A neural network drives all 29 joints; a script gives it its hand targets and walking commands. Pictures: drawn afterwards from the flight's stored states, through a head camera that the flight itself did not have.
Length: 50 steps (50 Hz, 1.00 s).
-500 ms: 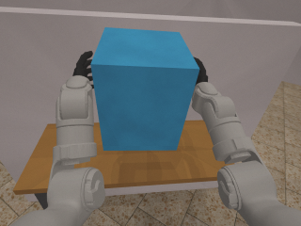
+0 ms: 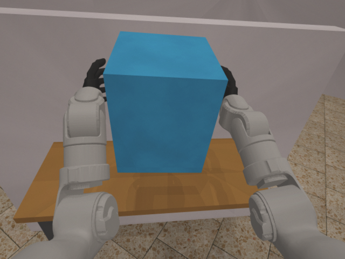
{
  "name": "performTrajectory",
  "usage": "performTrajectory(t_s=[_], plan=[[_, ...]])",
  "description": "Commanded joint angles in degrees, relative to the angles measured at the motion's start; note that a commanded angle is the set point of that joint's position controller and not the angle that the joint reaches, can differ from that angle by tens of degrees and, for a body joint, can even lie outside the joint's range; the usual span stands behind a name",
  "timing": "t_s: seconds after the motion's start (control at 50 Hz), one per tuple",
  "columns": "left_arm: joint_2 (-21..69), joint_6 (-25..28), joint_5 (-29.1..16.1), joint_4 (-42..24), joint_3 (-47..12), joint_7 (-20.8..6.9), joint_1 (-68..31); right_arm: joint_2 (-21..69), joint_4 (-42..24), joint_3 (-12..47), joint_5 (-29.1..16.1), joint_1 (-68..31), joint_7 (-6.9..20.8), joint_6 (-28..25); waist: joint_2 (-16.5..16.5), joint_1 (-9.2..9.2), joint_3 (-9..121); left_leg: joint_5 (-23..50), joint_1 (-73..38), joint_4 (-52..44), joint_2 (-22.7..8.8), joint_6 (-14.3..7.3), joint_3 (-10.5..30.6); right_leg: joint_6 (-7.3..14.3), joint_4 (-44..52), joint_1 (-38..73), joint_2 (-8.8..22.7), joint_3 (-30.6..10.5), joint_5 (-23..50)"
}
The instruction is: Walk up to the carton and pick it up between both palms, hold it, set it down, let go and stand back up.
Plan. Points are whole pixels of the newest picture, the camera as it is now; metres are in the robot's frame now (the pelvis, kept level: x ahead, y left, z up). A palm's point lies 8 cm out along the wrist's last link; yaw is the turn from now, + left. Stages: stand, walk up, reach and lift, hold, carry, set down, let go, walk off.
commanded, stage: hold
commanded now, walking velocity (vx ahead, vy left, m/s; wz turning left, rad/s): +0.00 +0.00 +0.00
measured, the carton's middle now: (162, 104) +0.40 +0.01 +0.23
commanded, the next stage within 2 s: none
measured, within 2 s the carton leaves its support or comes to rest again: neither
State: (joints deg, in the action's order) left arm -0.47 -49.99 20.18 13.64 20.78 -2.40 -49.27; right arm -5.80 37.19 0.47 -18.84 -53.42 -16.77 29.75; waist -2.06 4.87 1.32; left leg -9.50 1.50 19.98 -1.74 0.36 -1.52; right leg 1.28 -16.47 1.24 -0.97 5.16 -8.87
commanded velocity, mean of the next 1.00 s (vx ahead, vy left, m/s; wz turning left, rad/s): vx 0.00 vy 0.00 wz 0.00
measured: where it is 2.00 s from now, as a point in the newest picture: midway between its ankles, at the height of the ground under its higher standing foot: outside the picture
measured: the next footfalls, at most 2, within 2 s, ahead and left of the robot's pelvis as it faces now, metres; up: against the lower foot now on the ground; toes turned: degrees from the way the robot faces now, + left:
none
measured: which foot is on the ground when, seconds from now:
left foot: down 0.00-1.00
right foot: down 0.00-1.00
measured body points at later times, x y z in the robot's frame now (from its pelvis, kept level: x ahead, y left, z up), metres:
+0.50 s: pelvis +0.00 +0.00 +0.00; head -0.07 +0.02 +0.44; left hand +0.38 +0.16 +0.27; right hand +0.39 -0.14 +0.26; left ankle +0.03 +0.12 -0.75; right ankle +0.02 -0.10 -0.75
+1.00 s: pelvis +0.00 +0.00 +0.00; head -0.07 +0.02 +0.44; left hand +0.38 +0.16 +0.27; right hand +0.39 -0.13 +0.26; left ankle +0.03 +0.12 -0.75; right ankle +0.02 -0.10 -0.75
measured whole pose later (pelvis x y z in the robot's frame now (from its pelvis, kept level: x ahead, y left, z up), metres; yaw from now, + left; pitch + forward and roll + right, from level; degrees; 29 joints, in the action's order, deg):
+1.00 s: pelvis +0.00 +0.00 +0.00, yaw +0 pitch -9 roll -1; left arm -0.6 -49.9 20.1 13.7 20.8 -2.5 -49.6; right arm -5.9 37.3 0.5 -19.0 -53.9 -16.9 30.0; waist -2.2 4.7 1.4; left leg -9.4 1.9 20.1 -1.8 0.4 -1.5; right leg 1.3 -16.3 1.0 -1.1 5.1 -8.6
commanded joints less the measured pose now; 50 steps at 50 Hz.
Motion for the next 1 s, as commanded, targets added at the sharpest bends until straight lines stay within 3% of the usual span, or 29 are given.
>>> performTrajectory(t_s=[0.0,0.04,0.1,0.2,0.22,0.28,0.44,0.48,0.5,0.54,0.62,0.68,0.78,0.88,0.9,0.98], plan=[[31.8,3.9,-10.8,-4.5,-23.7,-7.9,-39.8,37.2,-18.6,15.1,-6.1,-48.4,6.6,-3.2,3.4,0.38,21.2,10.6,-4.2,-1.9,4.0,0.2,-0.3,-4.8,1.8,3.3,-2.9,-2.0,7.8],[32.6,3.9,-11.5,-5.0,-24.9,-7.9,-40.1,36.5,-18.5,14.6,-5.9,-47.8,6.6,-3.2,4.5,1.15,21.5,11.6,-4.6,-1.6,3.7,0.8,-0.2,-4.4,1.7,3.4,-3.1,-1.8,8.4],[32.6,4.0,-11.7,-6.2,-25.0,-7.5,-39.9,36.6,-20.0,16.1,-7.1,-48.4,6.5,-3.3,4.2,0.43,23.4,14.6,-6.1,-0.6,3.9,1.0,0.0,-4.6,1.3,3.8,-3.3,-1.8,10.7],[31.8,3.6,-10.1,-3.3,-23.2,-7.7,-38.9,35.8,-16.4,14.7,-6.0,-46.9,6.8,-2.9,4.1,0.26,19.0,10.5,-3.7,-2.3,3.7,0.6,-0.3,-4.3,2.0,3.1,-2.9,-2.0,6.5],[31.2,3.4,-9.5,-2.2,-22.1,-7.8,-38.6,36.2,-16.5,14.9,-5.9,-47.9,6.9,-3.0,3.2,-0.44,18.4,9.5,-3.2,-2.6,3.8,0.0,-0.5,-4.5,2.4,3.0,-2.8,-2.1,5.8],[32.7,3.9,-11.6,-7.2,-25.3,-7.5,-40.4,37.0,-19.4,16.0,-7.3,-48.1,6.7,-3.4,4.8,0.57,22.8,14.5,-5.7,-0.9,3.7,0.9,-0.1,-4.5,1.2,4.3,-3.3,-1.8,10.4],[32.6,3.5,-11.4,-6.7,-25.3,-7.3,-38.6,36.2,-19.9,16.1,-7.0,-46.6,6.3,-2.9,4.4,1.19,21.7,14.7,-6.0,-0.6,3.9,1.3,0.1,-4.7,1.5,3.9,-3.3,-1.8,11.0],[31.6,3.2,-10.5,-6.0,-23.6,-7.7,-37.8,36.4,-20.0,16.7,-7.2,-46.8,6.2,-2.7,2.7,-0.13,21.5,14.5,-5.5,-1.0,4.0,0.6,-0.3,-5.0,1.6,4.8,-3.2,-1.8,11.2],[31.5,3.2,-10.5,-6.3,-23.8,-7.8,-37.9,36.0,-19.2,16.5,-7.2,-45.9,6.1,-2.4,3.0,0.48,21.2,14.8,-6.0,-0.9,4.0,0.8,-0.1,-5.0,1.4,4.9,-3.2,-2.0,11.9],[31.9,3.1,-10.7,-6.8,-24.3,-7.7,-37.9,36.3,-21.2,17.5,-7.9,-47.3,6.1,-2.7,3.3,-0.03,21.9,16.4,-6.2,-0.5,4.0,1.0,0.0,-4.8,1.4,5.1,-3.5,-1.6,12.4],[33.0,3.3,-11.1,-6.7,-25.6,-7.4,-38.5,36.4,-21.4,16.1,-6.8,-47.8,6.6,-3.3,4.3,0.70,21.5,13.6,-5.7,-1.2,3.6,1.0,-0.2,-4.4,1.7,3.3,-3.3,-1.7,8.9],[32.3,3.4,-11.3,-7.0,-24.8,-7.4,-39.7,37.2,-20.3,16.4,-6.9,-48.0,6.5,-2.9,3.0,0.35,21.4,13.5,-5.5,-1.1,3.9,0.5,-0.3,-4.9,1.6,3.6,-3.2,-1.9,9.9],[30.9,3.2,-9.6,-2.6,-22.2,-8.0,-39.1,36.7,-16.3,14.8,-5.6,-47.8,6.8,-2.6,2.8,-0.42,18.1,7.9,-3.0,-3.0,3.9,-0.3,-0.8,-4.7,2.4,2.5,-2.6,-2.1,5.4],[31.6,3.5,-10.7,-4.4,-23.2,-7.9,-39.1,37.1,-20.3,16.3,-7.3,-49.7,6.2,-3.3,3.1,-0.37,23.1,14.0,-5.8,-0.7,4.3,0.2,-0.4,-5.0,1.7,4.6,-3.0,-2.1,11.2],[32.1,3.5,-11.1,-4.9,-24.1,-7.8,-39.4,36.7,-20.3,15.8,-7.3,-49.5,6.1,-3.3,3.8,0.57,22.9,13.6,-6.1,-0.6,4.2,0.6,-0.3,-4.9,1.8,3.5,-3.0,-2.0,10.4],[32.2,4.1,-11.3,-4.4,-24.5,-7.7,-41.4,35.9,-16.8,14.1,-5.8,-47.6,6.8,-2.9,5.0,1.27,20.9,9.3,-3.8,-2.2,3.7,0.7,-0.3,-4.4,1.9,2.2,-2.8,-1.9,5.7]])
